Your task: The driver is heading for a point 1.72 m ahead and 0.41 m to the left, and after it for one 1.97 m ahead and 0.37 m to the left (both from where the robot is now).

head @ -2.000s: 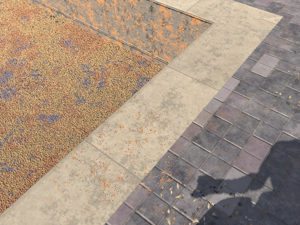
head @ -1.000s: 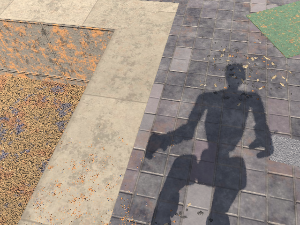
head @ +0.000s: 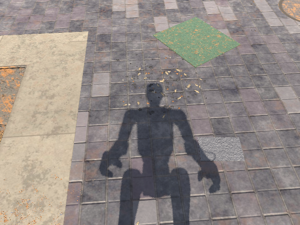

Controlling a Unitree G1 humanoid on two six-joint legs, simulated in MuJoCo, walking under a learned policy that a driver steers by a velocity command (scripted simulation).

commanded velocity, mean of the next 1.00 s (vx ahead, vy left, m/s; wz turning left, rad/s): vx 0.17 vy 0.00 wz -0.01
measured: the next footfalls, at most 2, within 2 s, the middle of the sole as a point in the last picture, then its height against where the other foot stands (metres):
right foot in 1.14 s outside the picture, level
left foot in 1.66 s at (117, 182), level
